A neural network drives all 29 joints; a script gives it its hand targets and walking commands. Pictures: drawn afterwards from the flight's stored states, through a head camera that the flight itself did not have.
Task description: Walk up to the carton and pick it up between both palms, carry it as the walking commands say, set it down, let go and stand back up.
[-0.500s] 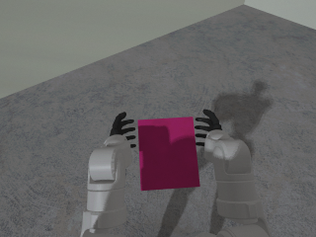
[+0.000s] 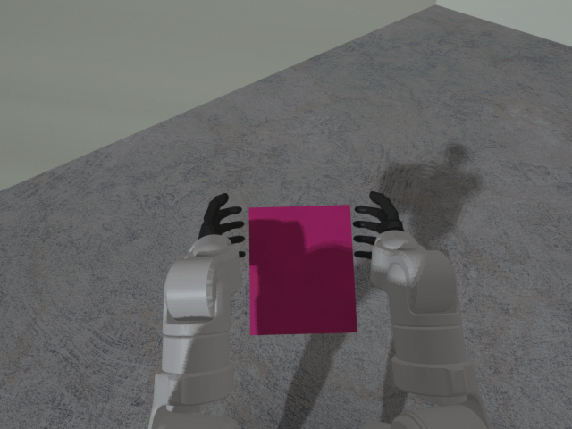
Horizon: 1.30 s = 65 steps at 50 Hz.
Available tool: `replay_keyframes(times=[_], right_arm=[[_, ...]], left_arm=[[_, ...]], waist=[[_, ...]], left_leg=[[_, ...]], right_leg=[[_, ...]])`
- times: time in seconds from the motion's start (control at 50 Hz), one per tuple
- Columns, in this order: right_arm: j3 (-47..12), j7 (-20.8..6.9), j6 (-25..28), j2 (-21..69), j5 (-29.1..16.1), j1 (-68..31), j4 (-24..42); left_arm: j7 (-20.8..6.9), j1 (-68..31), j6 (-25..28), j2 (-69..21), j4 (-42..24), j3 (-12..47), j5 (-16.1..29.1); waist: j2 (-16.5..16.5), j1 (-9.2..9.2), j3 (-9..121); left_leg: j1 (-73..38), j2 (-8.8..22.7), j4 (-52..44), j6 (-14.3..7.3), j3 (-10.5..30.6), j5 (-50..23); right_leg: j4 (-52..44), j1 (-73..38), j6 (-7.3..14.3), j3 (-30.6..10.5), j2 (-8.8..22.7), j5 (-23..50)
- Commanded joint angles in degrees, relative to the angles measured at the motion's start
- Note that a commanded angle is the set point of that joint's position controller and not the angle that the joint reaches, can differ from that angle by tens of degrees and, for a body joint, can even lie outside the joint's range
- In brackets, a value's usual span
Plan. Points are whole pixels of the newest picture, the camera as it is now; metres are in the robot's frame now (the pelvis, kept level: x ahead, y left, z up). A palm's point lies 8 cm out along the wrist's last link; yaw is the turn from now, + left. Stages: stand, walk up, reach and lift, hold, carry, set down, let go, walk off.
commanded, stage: carry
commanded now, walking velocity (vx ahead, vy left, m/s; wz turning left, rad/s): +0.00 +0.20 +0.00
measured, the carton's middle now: (299, 268) +0.35 +0.00 -0.01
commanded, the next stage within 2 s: none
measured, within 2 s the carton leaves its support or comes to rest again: neither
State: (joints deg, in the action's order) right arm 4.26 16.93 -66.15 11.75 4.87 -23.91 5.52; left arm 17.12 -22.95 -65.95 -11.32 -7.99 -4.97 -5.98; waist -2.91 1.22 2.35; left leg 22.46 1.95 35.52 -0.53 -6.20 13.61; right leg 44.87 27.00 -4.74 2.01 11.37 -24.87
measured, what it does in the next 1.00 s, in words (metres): steps to the left: right foot, then left foot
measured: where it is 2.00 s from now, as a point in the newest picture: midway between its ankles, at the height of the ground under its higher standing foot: outside the picture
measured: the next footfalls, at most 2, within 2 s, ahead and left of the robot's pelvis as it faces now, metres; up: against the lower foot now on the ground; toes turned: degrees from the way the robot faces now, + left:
right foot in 0.24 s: +0.00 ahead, -0.04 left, +0.00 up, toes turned -9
left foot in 0.52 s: -0.01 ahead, +0.29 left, +0.00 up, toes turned +5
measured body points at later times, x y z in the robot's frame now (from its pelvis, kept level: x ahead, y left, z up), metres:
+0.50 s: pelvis -0.07 +0.14 +0.01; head -0.07 +0.15 +0.46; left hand +0.26 +0.24 +0.11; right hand +0.24 +0.01 +0.11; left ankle -0.05 +0.28 -0.71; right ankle -0.04 -0.03 -0.72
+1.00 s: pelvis -0.15 +0.29 +0.01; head -0.15 +0.29 +0.46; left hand +0.18 +0.38 +0.12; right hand +0.16 +0.15 +0.11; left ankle -0.12 +0.40 -0.69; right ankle -0.13 +0.15 -0.72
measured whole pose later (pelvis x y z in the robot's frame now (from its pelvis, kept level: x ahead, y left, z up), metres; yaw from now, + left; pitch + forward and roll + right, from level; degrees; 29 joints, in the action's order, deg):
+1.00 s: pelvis -0.15 +0.29 +0.01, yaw -1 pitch +2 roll +1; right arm 4.7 17.4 -67.4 10.9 4.5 -22.0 5.8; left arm 16.2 -23.8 -66.2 -11.7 -4.4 -5.0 -5.2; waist -0.7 2.2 3.0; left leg 24.9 0.7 44.4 0.7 -4.6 22.4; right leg 30.2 18.3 -2.1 5.8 7.4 -12.9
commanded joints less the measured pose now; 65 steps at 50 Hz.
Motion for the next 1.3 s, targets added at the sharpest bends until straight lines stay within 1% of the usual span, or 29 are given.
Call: replay_keyframes(times=[0.0,0.06,0.16,0.2,0.22,0.24,0.26,0.3,0.32,0.36,0.42,0.48,0.5,0.54,0.58,0.64,0.76,0.8,0.82,0.84,0.88,0.92,0.96,1.02,1.04,1.06,1.08,1.16,1.28], right_arm=[[-21.71,-12.09,1.21,61.37,-15.27,-14.97,3.92],[-19.3,-11.47,2.61,61.08,-13.64,-15.24,6.05],[-19.62,-10.45,2.64,59.18,-12.17,-13.17,3.74],[-20.41,-10.35,2.34,59.03,-12.05,-12.34,2.61],[-20.9,-10.34,2.26,59.3,-12.23,-12.46,2.27],[-21.99,-10.53,1.92,59.71,-12.72,-13.28,2.72],[-23.84,-10.7,1.76,59.02,-14.36,-17.23,5.36],[-25.58,-10.99,1.92,60.46,-16.78,-21.16,7.6],[-25.9,-11.18,1.93,60.6,-17.35,-21.08,7.84],[-26.49,-11.49,1.79,60.82,-17.9,-19.59,7.13],[-26.32,-11.47,1.09,59.94,-18.04,-19.27,6.56],[-25.2,-11.51,0.35,59.02,-17.46,-16.44,4.74],[-24.96,-11.75,0.23,58.92,-17.47,-16.3,4.46],[-22.45,-12.0,0.47,59.62,-16.18,-15.89,3.09],[-21.31,-12.16,1.18,61.55,-15.34,-15.99,3.63],[-19.13,-11.41,2.61,61.05,-13.38,-16.03,6.17],[-19.87,-10.41,2.37,59.01,-11.91,-13.28,3.19],[-20.75,-10.41,2.11,59.19,-12.18,-13.13,2.34],[-22.36,-10.65,1.65,59.48,-12.98,-14.58,3.19],[-23.48,-10.81,1.53,58.74,-14.25,-17.55,5.16],[-25.06,-10.94,1.89,60.43,-16.89,-21.93,7.73],[-25.48,-11.24,1.75,60.41,-17.55,-20.29,7.14],[-25.89,-11.46,1.26,60.05,-17.97,-20.05,6.55],[-24.9,-11.56,0.31,58.58,-17.38,-18.2,4.08],[-24.33,-11.88,0.11,58.48,-17.39,-18.04,3.51],[-22.79,-12.04,0.25,58.11,-16.82,-18.02,1.97],[-21.81,-11.83,0.36,59.36,-16.6,-17.84,1.48],[-18.83,-11.43,1.91,61.06,-13.85,-17.5,3.85],[-17.91,-10.45,1.75,58.57,-11.42,-16.25,1.15]], left_arm=[[-12.16,-17.22,0.45,-60.78,-4.76,27.6,18.9],[-12.71,-20.96,0.78,-63.86,-6.47,29.97,22.15],[-12.5,-17.67,0.69,-60.43,-3.22,27.43,20.84],[-12.71,-16.15,0.58,-60.08,-1.87,26.0,19.97],[-12.85,-16.24,0.52,-59.91,-1.78,25.16,19.75],[-12.81,-16.12,0.83,-58.97,-1.53,23.8,18.82],[-12.79,-14.17,1.22,-59.78,-0.63,22.47,18.2],[-13.0,-14.24,1.26,-60.86,-1.81,22.77,18.01],[-12.73,-13.59,1.39,-61.02,-1.89,22.21,17.14],[-12.25,-12.75,1.63,-60.13,-2.32,20.95,16.21],[-11.63,-12.46,1.31,-58.27,-3.32,21.25,15.54],[-11.01,-10.69,0.65,-56.99,-2.4,22.22,14.72],[-10.96,-10.86,0.49,-56.8,-2.21,22.56,14.56],[-11.46,-14.06,-0.07,-57.17,-3.97,24.19,16.21],[-12.04,-17.64,0.53,-61.09,-4.14,26.95,18.69],[-12.64,-21.55,0.83,-63.91,-6.16,29.49,22.11],[-12.67,-17.13,0.53,-60.41,-1.7,26.42,20.3],[-12.94,-16.97,0.43,-59.92,-1.21,25.12,19.73],[-12.84,-16.12,0.86,-59.19,-0.26,23.4,18.43],[-12.95,-15.0,1.03,-59.93,-0.19,22.55,18.3],[-12.96,-14.59,1.27,-61.1,-1.96,22.8,18.15],[-12.34,-13.13,1.37,-60.29,-1.37,21.15,16.5],[-11.77,-12.91,1.36,-59.11,-2.27,20.5,15.82],[-11.01,-10.63,0.89,-56.64,-0.65,20.57,14.48],[-10.83,-10.71,0.79,-56.25,-0.14,20.92,14.24],[-10.78,-11.98,0.51,-56.35,-1.43,21.57,15.02],[-10.95,-13.84,0.37,-57.44,-1.34,22.3,15.7],[-12.23,-21.76,0.7,-63.29,-3.78,26.88,20.61],[-12.47,-20.07,0.15,-61.2,0.71,25.99,20.21]], waist=[[15.6,-1.07,19.12],[13.39,-0.86,19.46],[11.37,-0.56,22.28],[8.57,-1.46,23.2],[4.99,-1.32,23.5],[-9.43,-1.34,21.85],[-18.57,-2.38,18.94],[-4.62,-2.37,17.11],[-3.35,-2.12,16.52],[-5.84,-1.84,16.53],[-9.87,-2.29,17.39],[-8.81,-1.55,21.42],[-3.53,-1.69,21.22],[20.73,-1.29,17.74],[15.35,-1.06,18.51],[13.14,-0.77,19.32],[9.56,-1.11,22.58],[2.6,-1.36,22.92],[-12.42,-1.54,20.06],[-17.6,-2.33,17.69],[-3.8,-2.23,16.88],[-5.35,-1.43,16.81],[-7.78,-2.01,16.89],[-5.1,-1.32,19.98],[0.67,-1.44,20.35],[13.41,-2.12,20.24],[14.88,-1.52,19.9],[13.57,-1.1,18.25],[4.38,-0.78,18.7]], left_leg=[[-14.93,15.97,-13.62,-11.75,17.01,-19.38],[-15.05,11.32,-12.3,-10.34,7.35,-16.56],[-16.45,11.86,-12.89,-11.9,11.02,-14.49],[-14.28,10.21,-10.65,-9.61,9.58,-13.79],[-8.29,8.18,-7.46,-6.35,8.1,-11.87],[4.08,2.29,1.28,-1.21,3.13,-0.95],[9.03,-1.24,15.61,-0.08,1.93,13.79],[11.09,1.21,28.16,0.51,8.8,11.63],[11.55,1.95,26.74,1.03,8.35,9.48],[9.37,0.64,17.28,1.7,4.12,9.05],[4.92,-1.13,7.01,1.67,1.08,12.85],[-7.82,-1.92,-9.75,1.07,-2.57,2.72],[-13.06,1.65,-14.0,0.36,1.75,-0.35],[-15.0,18.88,-18.13,-8.4,25.93,-13.45],[-14.18,15.46,-14.92,-11.47,17.48,-14.1],[-15.12,11.02,-13.06,-10.68,8.27,-14.82],[-16.34,10.58,-13.8,-10.94,11.54,-9.69],[-7.08,6.93,-7.87,-5.31,8.33,-7.06],[5.17,0.48,1.79,-0.06,2.96,2.86],[9.0,-1.05,17.16,0.27,3.32,13.94],[8.36,1.27,25.05,0.83,7.98,9.79],[6.33,0.93,14.06,1.51,4.39,8.12],[4.01,-1.66,5.61,1.86,0.21,11.57],[-10.26,-0.22,-12.32,1.81,-1.67,-3.92],[-15.55,6.67,-14.98,1.04,6.76,-11.02],[-16.58,17.98,-16.48,-3.07,21.3,-21.17],[-16.28,18.11,-16.95,-5.73,21.66,-19.62],[-14.07,12.69,-16.82,-5.17,10.98,-8.76],[-11.32,8.58,-17.04,-0.92,8.83,0.44]], right_leg=[[22.36,6.63,2.42,1.2,-6.54,-12.41],[18.17,5.73,2.82,3.08,-6.45,-4.56],[-2.27,-3.74,5.03,4.62,-8.86,-3.67],[-18.73,-12.57,4.93,4.41,-7.01,8.34],[-22.09,-19.87,5.26,-0.99,-1.63,11.85],[-25.59,-26.03,8.98,-17.57,12.17,21.37],[-29.29,-22.47,15.52,-25.81,21.14,35.73],[-26.2,-21.49,15.05,-16.17,17.78,40.65],[-24.48,-22.37,12.6,-10.05,13.9,39.79],[-20.77,-23.68,9.51,-2.64,8.54,43.32],[-18.77,-22.64,9.08,-2.57,8.39,41.92],[-11.75,-17.83,4.79,-0.03,5.7,33.06],[-6.55,-12.73,3.31,1.67,3.51,27.7],[9.06,5.56,0.27,7.11,-8.12,-11.96],[21.03,5.76,2.73,1.49,-6.79,-11.64],[15.98,5.01,2.93,3.46,-6.75,-4.71],[-12.48,-8.39,5.17,5.08,-8.94,1.62],[-24.81,-21.0,5.63,-3.82,0.31,9.42],[-28.66,-24.53,10.64,-21.5,14.39,16.28],[-31.03,-21.03,15.98,-26.47,22.2,31.31],[-26.14,-19.92,13.97,-12.63,15.31,37.21],[-21.3,-21.9,9.39,-1.68,7.51,40.1],[-18.5,-22.42,9.12,-0.61,5.65,38.37],[-11.55,-16.12,4.76,1.99,2.39,26.56],[-6.82,-10.25,2.75,2.99,0.27,18.45],[-4.08,-3.09,-0.41,5.81,-5.28,2.75],[-0.39,-3.65,-0.15,4.17,-6.16,-6.79],[-3.53,-5.12,2.14,3.22,-6.78,-1.53],[-20.02,-14.55,2.64,-0.47,-2.78,7.48]])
